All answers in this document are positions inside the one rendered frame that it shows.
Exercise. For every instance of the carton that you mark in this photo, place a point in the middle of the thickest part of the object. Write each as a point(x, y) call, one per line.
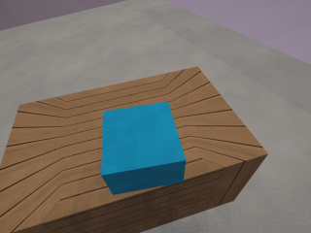
point(141, 148)

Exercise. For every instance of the pedestal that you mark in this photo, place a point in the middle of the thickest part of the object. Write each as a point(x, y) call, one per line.
point(50, 173)

